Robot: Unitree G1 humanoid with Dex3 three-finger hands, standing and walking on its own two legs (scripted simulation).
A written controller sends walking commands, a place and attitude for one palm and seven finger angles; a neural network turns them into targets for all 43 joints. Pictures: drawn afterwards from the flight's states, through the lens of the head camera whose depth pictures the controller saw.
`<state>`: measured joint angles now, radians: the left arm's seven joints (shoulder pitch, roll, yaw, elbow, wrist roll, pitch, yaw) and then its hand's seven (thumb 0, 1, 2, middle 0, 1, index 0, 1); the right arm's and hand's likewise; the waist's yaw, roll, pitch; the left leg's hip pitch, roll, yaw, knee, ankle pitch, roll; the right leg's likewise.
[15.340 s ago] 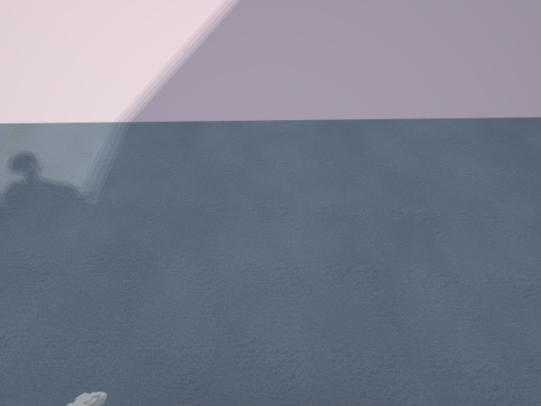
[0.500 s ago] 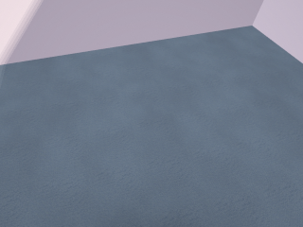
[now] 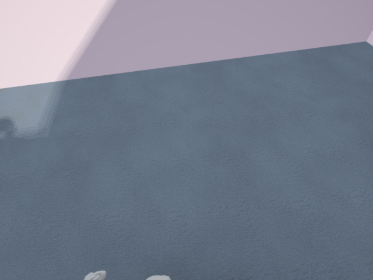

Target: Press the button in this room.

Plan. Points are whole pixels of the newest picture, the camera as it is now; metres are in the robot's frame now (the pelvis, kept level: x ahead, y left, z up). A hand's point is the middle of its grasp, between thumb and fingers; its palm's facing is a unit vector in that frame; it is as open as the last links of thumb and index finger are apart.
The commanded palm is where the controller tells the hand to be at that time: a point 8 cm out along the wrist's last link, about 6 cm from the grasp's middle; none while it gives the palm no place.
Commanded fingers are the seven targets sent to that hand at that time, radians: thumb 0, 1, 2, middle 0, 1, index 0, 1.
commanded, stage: turn or walk to find it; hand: left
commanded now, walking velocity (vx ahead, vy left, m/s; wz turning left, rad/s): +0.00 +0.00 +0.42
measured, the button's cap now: out of the picture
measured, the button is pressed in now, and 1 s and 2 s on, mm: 0 0 0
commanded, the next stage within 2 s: stand and wait in 0.60 s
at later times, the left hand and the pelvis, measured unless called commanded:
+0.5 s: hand out of the picture -0.03 +0.27 -0.17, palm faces +0.27 -0.93 -0.24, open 7.4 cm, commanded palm none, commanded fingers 0.00 0.90 0.90 -0.20 -0.30 -0.20 -0.30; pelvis -0.02 +0.04 +0.00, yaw +12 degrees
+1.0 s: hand out of the picture -0.03 +0.20 -0.14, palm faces +0.44 -0.86 -0.27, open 7.4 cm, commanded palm none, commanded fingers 0.00 0.90 0.90 -0.20 -0.30 -0.20 -0.30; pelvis -0.03 -0.01 +0.01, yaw +26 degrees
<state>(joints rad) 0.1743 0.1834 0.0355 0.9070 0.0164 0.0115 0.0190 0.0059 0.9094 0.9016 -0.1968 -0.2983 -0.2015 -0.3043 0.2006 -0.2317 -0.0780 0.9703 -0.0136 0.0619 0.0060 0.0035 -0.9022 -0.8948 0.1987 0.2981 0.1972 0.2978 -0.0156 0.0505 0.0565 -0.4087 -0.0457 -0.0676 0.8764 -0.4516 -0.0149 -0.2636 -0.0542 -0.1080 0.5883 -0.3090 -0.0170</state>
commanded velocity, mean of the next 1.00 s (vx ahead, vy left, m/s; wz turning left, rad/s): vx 0.00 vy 0.00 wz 0.44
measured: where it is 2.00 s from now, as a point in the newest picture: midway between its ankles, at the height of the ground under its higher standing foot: outside the picture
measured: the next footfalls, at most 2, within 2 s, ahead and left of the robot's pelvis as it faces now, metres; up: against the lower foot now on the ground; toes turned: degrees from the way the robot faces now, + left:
left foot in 0.34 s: +0.00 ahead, +0.15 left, +0.00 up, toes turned +15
right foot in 0.78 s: +0.05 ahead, -0.08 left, +0.00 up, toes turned +15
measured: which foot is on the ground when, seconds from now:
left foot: up 0.00-0.32, down 0.34-0.80, up 0.82-1.00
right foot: down 0.00-0.34, up 0.36-0.76, down 0.78-1.00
